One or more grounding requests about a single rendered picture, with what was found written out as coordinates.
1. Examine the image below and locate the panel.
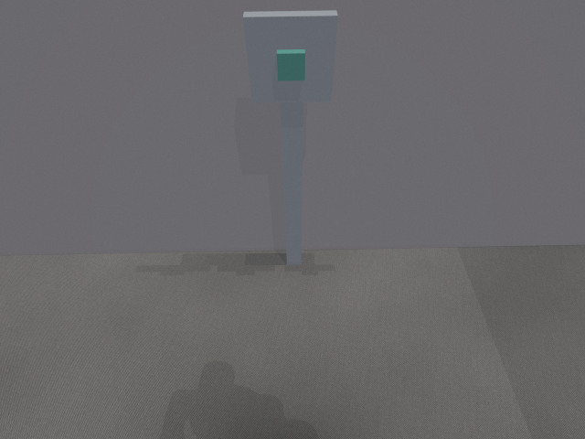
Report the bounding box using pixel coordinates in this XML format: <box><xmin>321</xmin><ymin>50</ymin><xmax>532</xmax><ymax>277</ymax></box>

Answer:
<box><xmin>243</xmin><ymin>10</ymin><xmax>338</xmax><ymax>265</ymax></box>

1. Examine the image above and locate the button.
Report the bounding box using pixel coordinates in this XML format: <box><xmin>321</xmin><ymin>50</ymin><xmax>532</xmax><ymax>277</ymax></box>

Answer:
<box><xmin>277</xmin><ymin>49</ymin><xmax>305</xmax><ymax>80</ymax></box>

